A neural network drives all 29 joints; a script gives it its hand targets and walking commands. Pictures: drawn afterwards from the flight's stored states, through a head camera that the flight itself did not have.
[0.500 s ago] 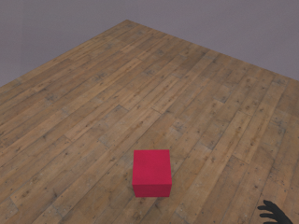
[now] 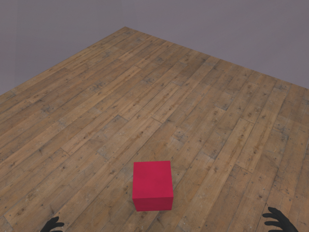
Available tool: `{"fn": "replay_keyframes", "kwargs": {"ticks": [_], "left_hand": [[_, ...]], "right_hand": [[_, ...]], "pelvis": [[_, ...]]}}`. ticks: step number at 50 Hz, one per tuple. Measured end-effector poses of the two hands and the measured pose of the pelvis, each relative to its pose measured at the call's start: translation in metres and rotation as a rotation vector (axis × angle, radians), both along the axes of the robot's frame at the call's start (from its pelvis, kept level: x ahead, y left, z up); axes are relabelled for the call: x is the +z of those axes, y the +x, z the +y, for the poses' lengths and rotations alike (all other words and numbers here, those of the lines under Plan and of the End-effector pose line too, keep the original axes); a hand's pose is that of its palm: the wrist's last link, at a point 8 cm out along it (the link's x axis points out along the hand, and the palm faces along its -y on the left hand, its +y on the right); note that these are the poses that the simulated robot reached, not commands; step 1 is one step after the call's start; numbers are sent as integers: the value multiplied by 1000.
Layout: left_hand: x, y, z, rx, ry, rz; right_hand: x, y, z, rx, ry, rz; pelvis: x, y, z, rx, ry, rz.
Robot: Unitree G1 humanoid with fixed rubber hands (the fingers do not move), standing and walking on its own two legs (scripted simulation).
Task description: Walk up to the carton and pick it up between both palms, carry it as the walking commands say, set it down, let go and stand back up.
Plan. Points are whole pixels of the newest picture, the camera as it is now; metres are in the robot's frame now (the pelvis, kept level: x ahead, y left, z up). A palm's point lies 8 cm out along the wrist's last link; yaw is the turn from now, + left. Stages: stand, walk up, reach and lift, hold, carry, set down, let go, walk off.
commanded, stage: walk up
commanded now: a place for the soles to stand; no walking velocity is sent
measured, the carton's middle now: (153, 186) +0.46 +0.04 -0.65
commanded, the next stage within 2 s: reach and lift in 0.64 s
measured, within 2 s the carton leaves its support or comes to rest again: neither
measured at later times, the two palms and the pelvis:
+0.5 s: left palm out of the picture +0.09 +0.32 -0.10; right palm out of the picture +0.09 -0.30 -0.10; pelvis -0.01 +0.01 +0.00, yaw -1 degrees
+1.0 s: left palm (58, 229) +0.16 +0.29 -0.11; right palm (270, 220) +0.17 -0.28 -0.10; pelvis -0.03 +0.00 -0.02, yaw +0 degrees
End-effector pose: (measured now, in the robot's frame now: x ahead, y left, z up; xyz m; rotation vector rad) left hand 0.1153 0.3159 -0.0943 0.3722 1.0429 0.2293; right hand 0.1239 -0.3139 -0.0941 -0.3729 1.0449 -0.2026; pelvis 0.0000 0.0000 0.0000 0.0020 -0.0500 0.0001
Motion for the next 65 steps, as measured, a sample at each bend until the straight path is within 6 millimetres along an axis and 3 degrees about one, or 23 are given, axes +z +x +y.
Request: {"fn": "replay_keyframes", "kwargs": {"ticks": [18, 33, 40, 48, 57, 65], "left_hand": [[-1, -26, 10, 7, 0, 60], [-2, -25, 2, -2, -15, 52], [11, 22, -15, -38, -45, -60], [-11, 37, -24, 2, -97, -33], [-32, 92, -35, -23, -127, -121], [-43, 132, -40, -37, -140, -163]], "right_hand": [[0, -19, 9, -22, 12, 17], [-4, -37, 9, -36, 19, 47], [1, 4, 22, -7, 54, -35], [-6, 33, 30, -10, 66, -59], [-28, 82, 49, -9, 94, -120], [-39, 121, 68, -10, 112, -193]], "pelvis": [[4, -8, 8, -14, -1, -1], [4, -14, 7, -19, 0, 8], [-8, -31, 4, -8, -6, 26], [-18, -32, -1, -2, 0, 73], [-41, -40, -1, 8, -10, 185], [-57, -60, 3, 1, -12, 283]]}}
